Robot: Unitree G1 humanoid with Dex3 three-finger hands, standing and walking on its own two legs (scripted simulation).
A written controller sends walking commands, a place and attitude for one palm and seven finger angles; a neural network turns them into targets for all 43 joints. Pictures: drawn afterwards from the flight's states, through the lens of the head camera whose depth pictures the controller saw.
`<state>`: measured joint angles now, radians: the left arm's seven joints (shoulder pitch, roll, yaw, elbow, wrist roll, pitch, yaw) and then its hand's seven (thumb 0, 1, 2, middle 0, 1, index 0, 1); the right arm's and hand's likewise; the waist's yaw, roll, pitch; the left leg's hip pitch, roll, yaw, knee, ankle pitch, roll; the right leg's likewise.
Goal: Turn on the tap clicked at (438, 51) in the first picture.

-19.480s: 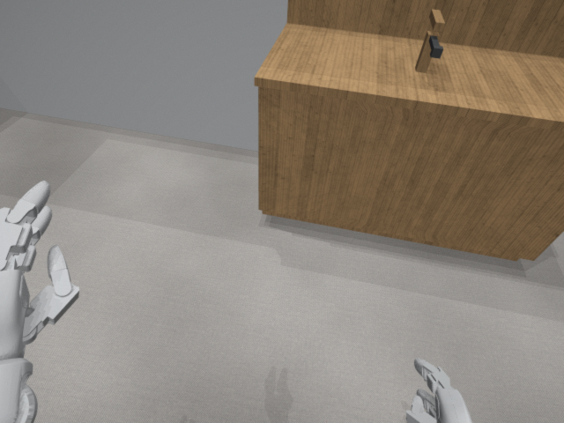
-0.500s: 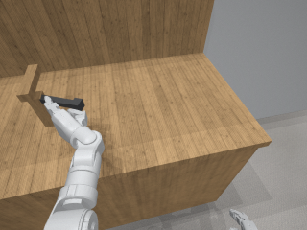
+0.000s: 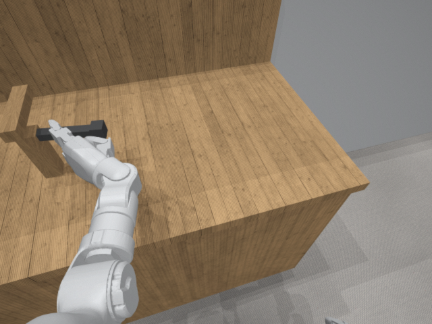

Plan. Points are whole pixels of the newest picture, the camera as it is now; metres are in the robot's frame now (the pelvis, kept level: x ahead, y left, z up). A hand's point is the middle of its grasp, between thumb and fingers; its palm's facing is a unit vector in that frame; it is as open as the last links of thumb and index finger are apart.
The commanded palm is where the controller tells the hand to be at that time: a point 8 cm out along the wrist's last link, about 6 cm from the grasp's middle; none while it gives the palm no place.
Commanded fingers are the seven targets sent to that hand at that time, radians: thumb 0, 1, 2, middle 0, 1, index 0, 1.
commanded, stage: lift the hand up off the lever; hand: left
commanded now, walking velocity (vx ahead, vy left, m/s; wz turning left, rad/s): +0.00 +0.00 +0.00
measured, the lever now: (98, 130) +0.46 +0.25 +0.10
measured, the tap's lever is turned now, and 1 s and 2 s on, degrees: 81 81 81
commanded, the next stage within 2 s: none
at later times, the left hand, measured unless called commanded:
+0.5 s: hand (103, 142) +0.42 +0.22 +0.12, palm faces +0.81 -0.59 -0.06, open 7.8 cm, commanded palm +0.36 +0.23 +0.12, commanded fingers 0.00 0.90 0.90 -0.15 -0.15 -0.15 -0.15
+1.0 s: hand (97, 146) +0.38 +0.22 +0.14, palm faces +0.80 -0.60 -0.05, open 7.8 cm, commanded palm +0.33 +0.23 +0.14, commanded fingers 0.00 0.90 0.90 -0.15 -0.15 -0.15 -0.15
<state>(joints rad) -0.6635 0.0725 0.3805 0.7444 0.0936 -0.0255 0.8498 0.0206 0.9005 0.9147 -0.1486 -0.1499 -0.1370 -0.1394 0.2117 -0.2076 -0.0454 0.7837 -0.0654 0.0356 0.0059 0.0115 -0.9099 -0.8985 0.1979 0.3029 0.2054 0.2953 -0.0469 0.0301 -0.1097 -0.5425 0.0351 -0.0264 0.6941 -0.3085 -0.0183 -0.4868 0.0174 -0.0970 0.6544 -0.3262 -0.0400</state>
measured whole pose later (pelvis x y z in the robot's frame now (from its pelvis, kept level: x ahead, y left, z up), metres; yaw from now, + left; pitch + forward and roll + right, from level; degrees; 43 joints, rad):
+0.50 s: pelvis +0.01 +0.01 +0.01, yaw +0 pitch +6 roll -1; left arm -0.58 0.02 0.31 0.60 0.06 0.07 0.83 0.02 0.90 0.90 -0.15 -0.15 -0.15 -0.15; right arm 0.15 -0.20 -0.04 0.77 -0.05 0.02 0.00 0.01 -0.91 -0.90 0.20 0.30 0.20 0.30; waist -0.01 0.03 -0.09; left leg -0.43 0.02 -0.02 0.62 -0.29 -0.01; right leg -0.37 0.01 -0.09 0.58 -0.31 -0.03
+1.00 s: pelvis +0.01 +0.00 +0.01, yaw +1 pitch +2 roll -1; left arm -0.47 -0.01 0.24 0.39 0.03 0.20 0.80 0.02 0.90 0.90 -0.15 -0.15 -0.15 -0.15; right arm 0.11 -0.20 -0.03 0.77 -0.03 0.03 -0.01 0.01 -0.91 -0.90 0.20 0.30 0.20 0.30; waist 0.03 0.03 -0.07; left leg -0.32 0.03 -0.03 0.56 -0.27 -0.02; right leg -0.26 0.01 -0.10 0.52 -0.29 -0.04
